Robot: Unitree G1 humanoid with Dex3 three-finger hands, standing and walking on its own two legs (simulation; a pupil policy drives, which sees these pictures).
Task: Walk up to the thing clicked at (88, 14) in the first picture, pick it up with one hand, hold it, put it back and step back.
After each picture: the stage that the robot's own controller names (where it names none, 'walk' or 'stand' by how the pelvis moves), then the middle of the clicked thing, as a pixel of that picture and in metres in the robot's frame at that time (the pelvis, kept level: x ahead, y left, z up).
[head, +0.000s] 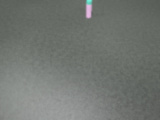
stand; (88, 8) +2.03 -0.12 -0.65
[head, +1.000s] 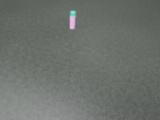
walk; (72, 20) +1.90 +0.00 -0.65
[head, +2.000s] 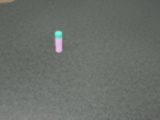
walk; (58, 42) +1.29 +0.18 -0.65
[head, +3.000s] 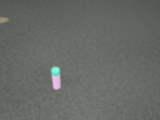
walk; (56, 78) +0.83 +0.18 -0.65
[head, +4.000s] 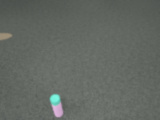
walk; (57, 106) +0.60 +0.21 -0.64
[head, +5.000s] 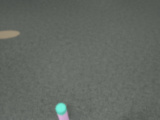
stand; (62, 114) +0.49 +0.18 -0.63
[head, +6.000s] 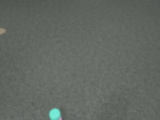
stand; (56, 119) +0.42 +0.17 -0.64
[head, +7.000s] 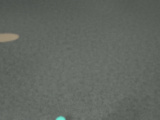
stand; out of the picture +0.40 +0.16 -0.66
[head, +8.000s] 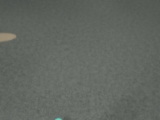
stand; out of the picture +0.38 +0.17 -0.66
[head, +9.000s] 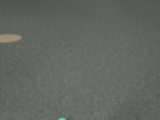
stand; out of the picture +0.39 +0.15 -0.66
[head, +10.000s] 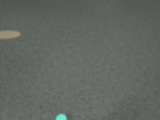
stand; out of the picture +0.41 +0.15 -0.66
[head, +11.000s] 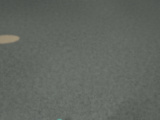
stand; out of the picture +0.39 +0.17 -0.66
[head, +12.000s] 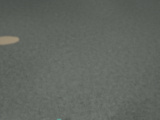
stand; out of the picture +0.39 +0.18 -0.66
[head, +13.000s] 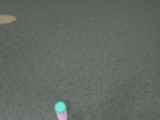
go down; (61, 112) +0.42 +0.15 -0.65
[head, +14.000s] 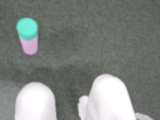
go down; (29, 39) +0.52 +0.15 -0.28
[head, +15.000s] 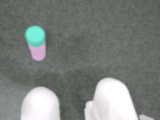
approach; (37, 46) +0.52 +0.13 -0.28
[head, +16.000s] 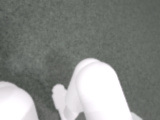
close in; out of the picture +0.53 +0.19 -0.18
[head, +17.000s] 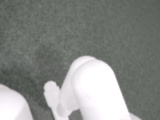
close; out of the picture +0.52 +0.20 -0.18
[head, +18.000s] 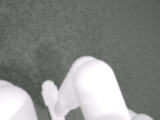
lift; out of the picture +0.48 +0.18 -0.19
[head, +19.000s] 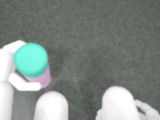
lift; (37, 71) +0.36 +0.15 -0.03
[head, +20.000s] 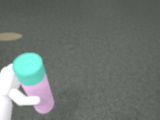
hold; (37, 88) +0.31 +0.15 +0.08
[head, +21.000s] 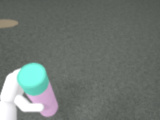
hold; (41, 94) +0.30 +0.14 +0.03
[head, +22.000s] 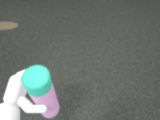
crouch; (44, 95) +0.30 +0.13 +0.03
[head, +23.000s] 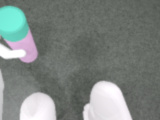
crouch; (21, 41) +0.47 +0.14 -0.06
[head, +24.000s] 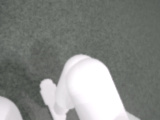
lower; out of the picture +0.50 +0.19 -0.19
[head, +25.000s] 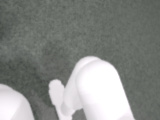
lower; out of the picture +0.48 +0.19 -0.19
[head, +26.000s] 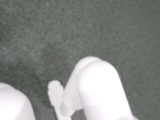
lower; out of the picture +0.48 +0.19 -0.18
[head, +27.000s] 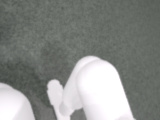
lower; out of the picture +0.47 +0.18 -0.19
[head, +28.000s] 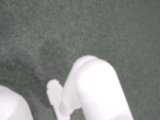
loosen; out of the picture +0.49 +0.16 -0.19
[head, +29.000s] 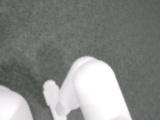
withdraw; out of the picture +0.48 +0.17 -0.20
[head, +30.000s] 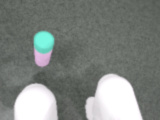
walk; (43, 51) +0.48 +0.11 -0.24
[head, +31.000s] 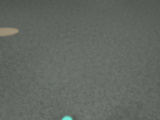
stand; out of the picture +0.39 +0.09 -0.59
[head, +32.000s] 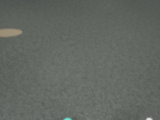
stand; out of the picture +0.39 +0.09 -0.60
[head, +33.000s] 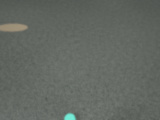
stand; out of the picture +0.40 +0.09 -0.61
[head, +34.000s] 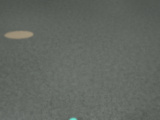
walk; out of the picture +0.40 +0.09 -0.66
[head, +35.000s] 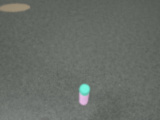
walk; (84, 95) +0.53 -0.01 -0.64
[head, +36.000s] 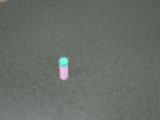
walk; (63, 69) +0.78 +0.10 -0.64
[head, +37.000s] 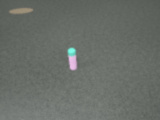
stand; (72, 59) +1.05 +0.16 -0.64
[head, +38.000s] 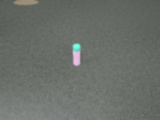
stand; (76, 55) +1.07 +0.07 -0.66
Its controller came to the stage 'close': yes
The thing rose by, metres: 0.69
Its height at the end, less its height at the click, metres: +0.00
